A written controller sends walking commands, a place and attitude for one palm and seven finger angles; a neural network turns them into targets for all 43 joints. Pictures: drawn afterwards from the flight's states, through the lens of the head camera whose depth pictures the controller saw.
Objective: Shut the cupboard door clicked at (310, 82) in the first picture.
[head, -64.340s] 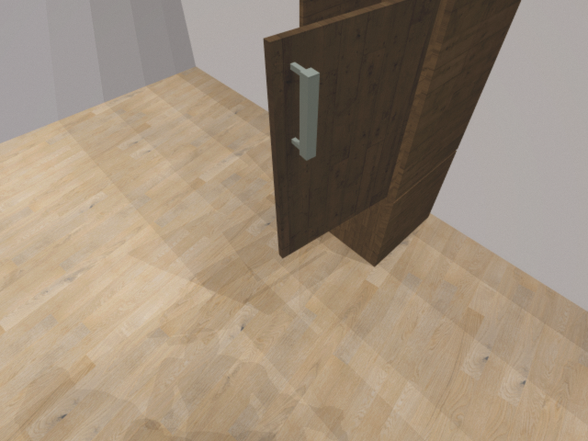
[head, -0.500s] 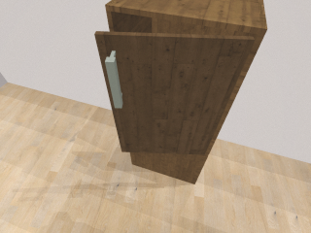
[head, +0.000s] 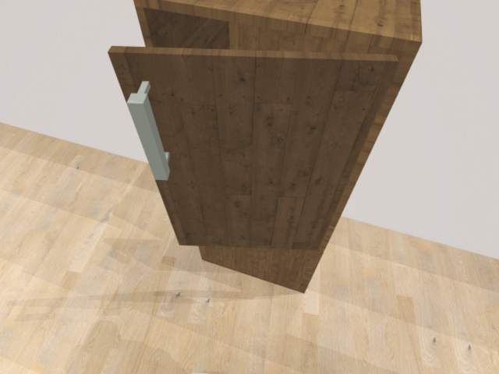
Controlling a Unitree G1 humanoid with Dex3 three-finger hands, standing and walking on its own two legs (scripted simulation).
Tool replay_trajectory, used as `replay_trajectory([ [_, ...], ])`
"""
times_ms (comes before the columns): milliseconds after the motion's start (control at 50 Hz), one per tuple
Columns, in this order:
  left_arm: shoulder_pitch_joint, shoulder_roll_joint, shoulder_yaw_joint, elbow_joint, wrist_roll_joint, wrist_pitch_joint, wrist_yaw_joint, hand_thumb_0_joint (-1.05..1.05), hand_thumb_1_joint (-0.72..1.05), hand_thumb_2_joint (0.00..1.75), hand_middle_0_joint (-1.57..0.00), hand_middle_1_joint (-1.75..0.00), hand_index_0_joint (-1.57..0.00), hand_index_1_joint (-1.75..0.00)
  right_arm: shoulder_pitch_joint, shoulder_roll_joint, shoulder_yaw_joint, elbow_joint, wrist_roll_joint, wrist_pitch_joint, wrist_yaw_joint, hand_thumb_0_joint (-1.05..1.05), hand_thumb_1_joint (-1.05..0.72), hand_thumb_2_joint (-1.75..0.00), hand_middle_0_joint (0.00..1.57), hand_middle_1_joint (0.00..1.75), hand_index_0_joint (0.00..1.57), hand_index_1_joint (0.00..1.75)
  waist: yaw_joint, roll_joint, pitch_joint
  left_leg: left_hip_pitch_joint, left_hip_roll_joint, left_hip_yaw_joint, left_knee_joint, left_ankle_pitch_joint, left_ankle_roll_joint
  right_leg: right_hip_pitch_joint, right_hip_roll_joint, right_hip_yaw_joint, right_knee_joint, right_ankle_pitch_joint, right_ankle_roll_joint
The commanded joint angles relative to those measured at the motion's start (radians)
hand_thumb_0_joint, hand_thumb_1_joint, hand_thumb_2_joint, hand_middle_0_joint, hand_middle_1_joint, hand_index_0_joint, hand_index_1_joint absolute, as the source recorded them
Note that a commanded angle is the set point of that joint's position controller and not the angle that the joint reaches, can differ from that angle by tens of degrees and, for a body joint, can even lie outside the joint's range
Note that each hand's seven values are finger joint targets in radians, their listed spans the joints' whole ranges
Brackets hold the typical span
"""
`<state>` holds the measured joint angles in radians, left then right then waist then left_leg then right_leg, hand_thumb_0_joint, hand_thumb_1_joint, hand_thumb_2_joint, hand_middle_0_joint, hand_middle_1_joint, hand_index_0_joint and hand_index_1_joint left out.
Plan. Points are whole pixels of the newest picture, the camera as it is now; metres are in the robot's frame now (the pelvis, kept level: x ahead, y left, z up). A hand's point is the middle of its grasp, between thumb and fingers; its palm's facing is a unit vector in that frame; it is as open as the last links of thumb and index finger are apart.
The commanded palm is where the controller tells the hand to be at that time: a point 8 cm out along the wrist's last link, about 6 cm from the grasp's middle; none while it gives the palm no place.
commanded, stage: come to a stop and stand still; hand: left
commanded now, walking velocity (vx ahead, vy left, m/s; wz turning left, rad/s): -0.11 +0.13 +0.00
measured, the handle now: (154, 133) +0.45 +0.21 +0.12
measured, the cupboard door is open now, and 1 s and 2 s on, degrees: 17 17 17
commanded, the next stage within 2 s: look again from close up in 0.68 s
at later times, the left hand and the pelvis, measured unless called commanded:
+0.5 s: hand out of the picture +0.02 +0.18 -0.17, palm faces +0.02 -0.98 -0.20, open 7.3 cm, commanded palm none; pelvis -0.01 +0.01 +0.00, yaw -1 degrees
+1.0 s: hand out of the picture +0.03 +0.22 -0.16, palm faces +0.03 -0.97 -0.26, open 7.3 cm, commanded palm none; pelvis -0.01 +0.02 +0.00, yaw +0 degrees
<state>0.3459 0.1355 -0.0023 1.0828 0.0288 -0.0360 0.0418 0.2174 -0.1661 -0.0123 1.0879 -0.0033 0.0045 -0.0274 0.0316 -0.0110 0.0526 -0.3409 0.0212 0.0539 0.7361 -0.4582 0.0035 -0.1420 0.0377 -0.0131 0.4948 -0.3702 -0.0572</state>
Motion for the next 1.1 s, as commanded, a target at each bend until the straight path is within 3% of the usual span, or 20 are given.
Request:
replay_trajectory([
  [0,0.082,0.182,0.039,-0.033,-0.006,0.005,0.017,0.00,0.90,0.90,-0.20,-0.30,-0.20,-0.30,0.004,-0.038,-0.009,-0.074,0.006,-0.016,-0.006,0.00,-0.90,-0.90,0.20,0.30,0.20,0.30,-0.012,-0.095,-0.081,-0.006,-0.031,0.017,-0.137,0.140,-0.012,0.137,-0.256,0.167,0.028,1.122,-0.090],
  [40,0.052,0.182,0.045,-0.051,-0.011,0.014,0.017,0.00,0.90,0.90,-0.20,-0.30,-0.20,-0.30,0.058,-0.054,-0.021,-0.064,0.001,-0.013,-0.010,0.00,-0.90,-0.90,0.20,0.30,0.20,0.30,-0.048,-0.119,-0.086,0.138,-0.031,0.037,-0.256,0.364,-0.002,0.051,-0.223,0.129,0.095,1.068,-0.045],
  [60,0.047,0.173,0.046,-0.062,-0.016,0.019,0.015,0.00,0.90,0.90,-0.20,-0.30,-0.20,-0.30,0.081,-0.085,-0.026,-0.064,-0.003,-0.015,-0.013,0.00,-0.90,-0.90,0.20,0.30,0.20,0.30,-0.054,-0.062,-0.105,0.260,0.024,0.004,-0.254,0.630,0.024,-0.041,-0.183,0.103,0.130,0.943,-0.009],
  [80,0.045,0.148,0.044,-0.075,-0.020,0.023,0.017,0.00,0.90,0.90,-0.20,-0.30,-0.20,-0.30,0.114,-0.124,-0.037,-0.066,-0.006,-0.015,-0.017,0.00,-0.90,-0.90,0.20,0.30,0.20,0.30,-0.064,0.030,-0.126,0.367,0.140,-0.107,-0.209,0.930,0.090,-0.160,-0.125,0.059,0.179,0.658,0.028],
  [100,0.043,0.110,0.038,-0.085,-0.018,0.028,0.023,0.00,0.90,0.90,-0.20,-0.30,-0.20,-0.30,0.135,-0.137,-0.038,-0.066,-0.007,-0.015,-0.019,0.00,-0.90,-0.90,0.20,0.30,0.20,0.30,-0.057,0.116,-0.137,0.367,0.248,-0.186,-0.245,1.108,0.174,-0.196,-0.077,0.016,0.257,0.160,0.052],
  [120,0.044,0.091,0.033,-0.084,-0.013,0.035,0.022,0.00,0.90,0.90,-0.20,-0.30,-0.20,-0.30,0.095,-0.129,-0.031,-0.068,-0.003,-0.019,-0.019,0.00,-0.90,-0.90,0.20,0.30,0.20,0.30,-0.031,0.203,-0.107,0.307,0.284,-0.215,-0.313,1.151,0.223,-0.196,-0.060,0.013,0.326,-0.200,0.060],
  [140,0.033,0.088,0.032,-0.081,-0.012,0.045,0.020,0.00,0.90,0.90,-0.20,-0.30,-0.20,-0.30,0.047,-0.116,-0.026,-0.076,-0.004,-0.023,-0.021,0.00,-0.90,-0.90,0.20,0.30,0.20,0.30,-0.019,0.201,-0.052,0.243,0.287,-0.224,-0.339,1.093,0.244,-0.196,-0.077,0.030,0.344,-0.248,0.060],
  [240,0.094,0.064,0.030,-0.044,0.001,0.050,0.004,0.00,0.90,0.90,-0.20,-0.30,-0.20,-0.30,-0.048,-0.115,-0.028,-0.119,-0.010,-0.015,-0.009,0.00,-0.90,-0.90,0.20,0.30,0.20,0.30,0.032,0.053,-0.065,0.023,0.169,-0.141,-0.348,0.494,0.159,0.007,-0.087,-0.027,0.076,0.089,0.059],
  [260,0.094,0.081,0.032,-0.047,0.003,0.045,0.005,0.00,0.90,0.90,-0.20,-0.30,-0.20,-0.30,-0.048,-0.105,-0.029,-0.123,-0.007,-0.014,-0.005,0.00,-0.90,-0.90,0.20,0.30,0.20,0.30,0.030,0.004,-0.057,-0.008,0.125,-0.123,-0.324,0.334,0.117,0.014,-0.107,0.021,-0.010,0.136,0.053],
  [300,0.005,0.146,0.031,-0.080,0.002,0.033,-0.002,0.00,0.90,0.90,-0.20,-0.30,-0.20,-0.30,-0.024,-0.066,-0.029,-0.129,-0.006,0.001,0.008,0.00,-0.90,-0.90,0.20,0.30,0.20,0.30,-0.024,-0.119,0.017,0.032,0.020,-0.057,-0.267,0.100,0.030,-0.170,-0.240,0.195,-0.181,-0.041,-0.012],
  [380,-0.086,0.158,0.030,-0.110,-0.005,0.030,-0.007,0.00,0.90,0.90,-0.20,-0.30,-0.20,-0.30,0.043,-0.050,-0.023,-0.085,-0.017,0.007,0.017,0.00,-0.90,-0.90,0.20,0.30,0.20,0.30,-0.054,-0.150,0.054,0.149,0.017,-0.041,-0.232,0.190,0.015,-0.321,-0.224,0.168,-0.237,-0.174,-0.026],
  [480,-0.039,0.138,0.026,-0.089,-0.012,0.023,-0.010,0.00,0.90,0.90,-0.20,-0.30,-0.20,-0.30,0.046,-0.075,-0.007,-0.065,-0.016,-0.023,0.011,0.00,-0.90,-0.90,0.20,0.30,0.20,0.30,-0.019,0.022,0.014,0.073,0.076,-0.119,-0.383,0.255,0.034,-0.136,-0.144,0.077,-0.134,0.048,0.019],
  [620,-0.007,0.126,0.022,-0.039,-0.017,0.016,-0.010,0.00,0.90,0.90,-0.20,-0.30,-0.20,-0.30,0.081,-0.079,0.001,-0.019,-0.010,-0.039,0.001,0.00,-0.90,-0.90,0.20,0.30,0.20,0.30,-0.011,0.040,-0.066,0.125,0.087,-0.111,-0.383,0.369,0.037,-0.031,-0.147,0.058,-0.123,0.189,0.021],
  [640,-0.037,0.295,0.009,-0.116,0.002,-0.003,-0.003,0.00,0.90,0.90,-0.20,-0.30,-0.20,-0.30,0.030,-0.196,-0.017,-0.117,-0.017,-0.050,0.005,0.00,-0.90,-0.90,0.20,0.30,0.20,0.30,-0.038,0.088,0.065,0.115,0.045,-0.133,-0.340,0.480,0.028,-0.099,-0.137,0.043,-0.130,0.263,0.010],
  [660,-0.045,0.232,0.033,-0.118,-0.009,-0.001,0.000,0.00,0.90,0.90,-0.20,-0.30,-0.20,-0.30,0.054,-0.187,-0.034,-0.127,-0.015,-0.068,0.001,0.00,-0.90,-0.90,0.20,0.30,0.20,0.30,-0.041,0.157,-0.127,0.149,0.083,-0.142,-0.285,0.493,0.029,-0.042,-0.160,0.053,-0.055,0.199,0.006],
  [680,-0.026,0.178,0.026,-0.093,-0.013,-0.001,0.004,0.00,0.90,0.90,-0.20,-0.30,-0.20,-0.30,0.065,-0.137,-0.025,-0.106,-0.017,-0.064,-0.005,0.00,-0.90,-0.90,0.20,0.30,0.20,0.30,-0.037,0.172,-0.200,0.178,0.084,-0.141,-0.265,0.530,0.035,-0.011,-0.157,0.055,-0.053,0.248,-0.003],
  [740,0.002,0.153,0.013,-0.099,-0.018,0.002,0.004,0.00,0.90,0.90,-0.20,-0.30,-0.20,-0.30,0.110,-0.098,-0.010,-0.118,-0.017,-0.045,-0.005,0.00,-0.90,-0.90,0.20,0.30,0.20,0.30,-0.036,-0.007,-0.180,0.135,0.064,-0.113,-0.225,0.473,0.040,0.015,-0.172,0.064,-0.057,0.353,-0.005],
  [780,-0.025,0.163,0.022,-0.112,-0.015,0.011,0.004,0.00,0.90,0.90,-0.20,-0.30,-0.20,-0.30,0.111,-0.120,-0.022,-0.126,-0.017,-0.036,-0.005,0.00,-0.90,-0.90,0.20,0.30,0.20,0.30,-0.051,-0.063,-0.068,0.082,0.053,-0.105,-0.238,0.386,0.034,-0.053,-0.178,0.067,-0.061,0.297,-0.009],
  [880,-0.004,0.174,0.026,-0.131,-0.014,0.017,0.004,0.00,0.90,0.90,-0.20,-0.30,-0.20,-0.30,0.089,-0.147,-0.025,-0.127,-0.015,-0.037,-0.003,0.00,-0.90,-0.90,0.20,0.30,0.20,0.30,-0.035,-0.026,-0.024,0.093,0.070,-0.114,-0.269,0.468,0.049,-0.072,-0.150,0.051,-0.029,0.296,0.010],
  [1080,-0.017,0.184,0.017,-0.140,-0.010,0.025,0.001,0.00,0.90,0.90,-0.20,-0.30,-0.20,-0.30,0.009,-0.158,-0.021,-0.124,-0.012,-0.025,0.011,0.00,-0.90,-0.90,0.20,0.30,0.20,0.30,-0.031,0.012,0.015,0.094,0.069,-0.124,-0.362,0.261,0.042,-0.109,-0.145,0.065,-0.109,0.127,0.028],
])
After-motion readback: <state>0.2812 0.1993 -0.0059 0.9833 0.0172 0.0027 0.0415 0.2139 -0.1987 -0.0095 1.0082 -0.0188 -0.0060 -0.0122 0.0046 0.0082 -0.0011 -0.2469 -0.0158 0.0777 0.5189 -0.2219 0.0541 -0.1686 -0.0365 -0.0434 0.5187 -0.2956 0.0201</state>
